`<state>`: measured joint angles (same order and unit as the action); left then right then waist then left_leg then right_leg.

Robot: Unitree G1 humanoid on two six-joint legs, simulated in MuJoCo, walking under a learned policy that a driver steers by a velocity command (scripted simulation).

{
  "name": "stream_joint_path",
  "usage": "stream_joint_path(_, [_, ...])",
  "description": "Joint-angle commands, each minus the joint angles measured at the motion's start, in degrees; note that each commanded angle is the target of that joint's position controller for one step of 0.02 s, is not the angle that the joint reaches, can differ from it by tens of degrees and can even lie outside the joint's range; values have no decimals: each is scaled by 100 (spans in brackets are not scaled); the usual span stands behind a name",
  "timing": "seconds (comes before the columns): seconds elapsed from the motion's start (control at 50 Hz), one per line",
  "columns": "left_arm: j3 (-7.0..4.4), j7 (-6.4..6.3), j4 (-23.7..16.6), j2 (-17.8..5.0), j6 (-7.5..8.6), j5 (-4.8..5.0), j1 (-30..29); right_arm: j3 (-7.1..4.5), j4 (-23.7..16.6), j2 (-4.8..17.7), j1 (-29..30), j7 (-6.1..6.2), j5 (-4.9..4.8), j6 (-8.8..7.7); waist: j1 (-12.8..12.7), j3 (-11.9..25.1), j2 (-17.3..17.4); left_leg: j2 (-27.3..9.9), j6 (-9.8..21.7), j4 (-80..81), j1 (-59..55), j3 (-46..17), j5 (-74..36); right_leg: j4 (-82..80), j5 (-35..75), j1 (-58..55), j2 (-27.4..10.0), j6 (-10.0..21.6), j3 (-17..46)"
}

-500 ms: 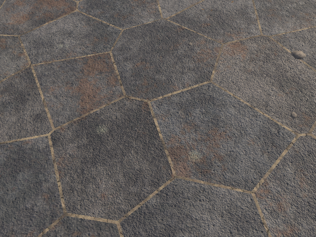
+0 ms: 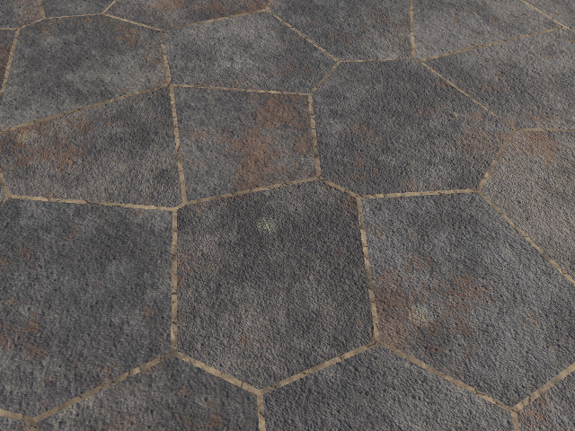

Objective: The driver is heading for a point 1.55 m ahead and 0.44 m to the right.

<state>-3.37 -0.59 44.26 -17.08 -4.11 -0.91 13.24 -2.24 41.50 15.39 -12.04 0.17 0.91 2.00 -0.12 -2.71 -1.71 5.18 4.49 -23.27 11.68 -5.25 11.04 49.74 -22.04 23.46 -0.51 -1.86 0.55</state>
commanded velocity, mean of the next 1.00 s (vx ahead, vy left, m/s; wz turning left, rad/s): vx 0.00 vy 0.00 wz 0.06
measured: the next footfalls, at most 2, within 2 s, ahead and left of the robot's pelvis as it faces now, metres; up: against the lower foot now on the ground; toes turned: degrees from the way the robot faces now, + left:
right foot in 0.14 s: +0.03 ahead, -0.12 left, +0.00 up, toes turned +2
left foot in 1.86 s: +0.15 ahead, +0.09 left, +0.00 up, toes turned +4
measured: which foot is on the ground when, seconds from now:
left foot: down 0.00-1.00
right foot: up 0.00-0.12, down 0.14-1.00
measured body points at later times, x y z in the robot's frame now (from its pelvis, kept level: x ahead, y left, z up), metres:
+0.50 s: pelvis +0.00 -0.03 +0.00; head +0.01 -0.03 +0.45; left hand +0.09 +0.23 -0.13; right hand +0.06 -0.29 -0.14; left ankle +0.01 +0.08 -0.74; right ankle -0.01 -0.12 -0.74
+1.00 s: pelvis +0.01 -0.03 +0.00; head +0.01 -0.04 +0.45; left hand +0.02 +0.21 -0.15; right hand +0.02 -0.27 -0.16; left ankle +0.01 +0.08 -0.74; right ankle -0.01 -0.12 -0.74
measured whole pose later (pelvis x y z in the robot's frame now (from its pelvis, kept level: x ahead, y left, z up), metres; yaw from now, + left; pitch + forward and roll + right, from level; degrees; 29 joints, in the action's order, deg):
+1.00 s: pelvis +0.01 -0.03 +0.00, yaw +1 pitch -1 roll +0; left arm 1.0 -2.0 62.8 -11.0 0.1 -0.6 14.9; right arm 0.7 66.2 11.2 -13.1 2.2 0.4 0.6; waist -0.1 -1.5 0.0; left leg 3.4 1.1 -20.6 8.3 -5.4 10.8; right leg 21.4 -12.9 7.1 2.6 2.6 0.7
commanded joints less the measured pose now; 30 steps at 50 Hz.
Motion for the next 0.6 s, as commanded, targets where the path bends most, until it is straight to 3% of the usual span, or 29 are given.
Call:
stream_joint_path(0.02, [-37, -40, -375, -335, 84, 37, -198, -196, -143, 864, -228, 28, 48, -53, 214, 355, 884, -1563, 862, 409, -564, -1313, -1864, -617, -213, -25, 46, 103, -1])
stream_joint_path(0.08, [-6, -99, -273, -291, 123, 97, -34, -152, -49, 831, -65, 36, 54, -52, 112, 385, 845, -1516, 771, 265, -297, -1425, -2053, -1456, -129, -731, 158, 218, -47])
stream_joint_path(0.12, [52, -140, -99, -154, 207, 67, 308, -87, 12, 723, 141, 72, -30, -54, -176, 419, 625, -1320, 450, 39, 91, -1354, -1793, -3012, 1078, -1699, 103, 322, -18])
stream_joint_path(0.14, [55, -179, -92, -300, 293, -23, 292, -12, 24, 513, 33, 74, -41, -98, -88, 544, 287, -1137, 144, -65, 445, -1275, -1158, -3372, 1516, -2257, -419, 396, 555])
stream_joint_path(0.16, [43, -195, -187, -659, 373, -97, 69, 57, 48, 262, -261, 56, -65, -126, 188, 633, -496, -616, -84, -417, 733, -750, -112, -3585, 2082, -2412, -1333, 661, 1579])
stream_joint_path(0.18, [45, -121, -160, -685, 375, -15, -260, 10, 178, 440, -231, 72, -52, -63, 253, 347, -730, -248, -155, -251, 108, -248, 756, -3371, 2685, -1364, -1601, 1080, 1557])
stream_joint_path(0.2, [123, -67, -177, -413, 400, 1, -494, 17, 290, 490, -235, 68, 9, -39, 315, 294, -636, -369, -169, -65, -264, -256, 461, -3340, 2394, -1191, -1337, 1013, 1296])
stream_joint_path(0.24, [140, -61, -88, -394, 399, -1, -392, 4, 431, 553, -21, 42, 15, -64, 141, 163, -655, -462, -171, 192, -393, -444, -351, -3328, 1531, -1159, -768, 619, 927])
stream_joint_path(0.26, [144, -88, -23, -408, 409, 31, -279, -22, 503, 639, -39, 25, 21, -80, 88, 143, -520, -537, -174, 179, -312, -507, -616, -3327, 1525, -1263, -661, 563, 835])
stream_joint_path(0.36, [156, -103, 259, -344, 410, 46, -143, 46, 952, 445, -114, 101, -24, -144, 17, 153, 51, -625, -236, 425, -122, -580, -663, -3182, 1515, -1622, -576, 584, 714])
stream_joint_path(0.6, [225, -107, 1000, -253, 442, 32, -54, 95, 1777, 432, -168, 166, -42, -151, 28, 87, 175, -756, -201, 587, -260, -605, -651, -3281, 1370, -1554, -480, 567, 675])
Keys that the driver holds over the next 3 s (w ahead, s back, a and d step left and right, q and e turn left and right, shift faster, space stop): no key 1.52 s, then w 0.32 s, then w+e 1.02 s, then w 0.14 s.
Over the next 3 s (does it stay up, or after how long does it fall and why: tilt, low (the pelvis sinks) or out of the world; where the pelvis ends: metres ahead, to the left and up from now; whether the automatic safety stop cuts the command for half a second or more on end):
stays up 0.69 -0.07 -0.01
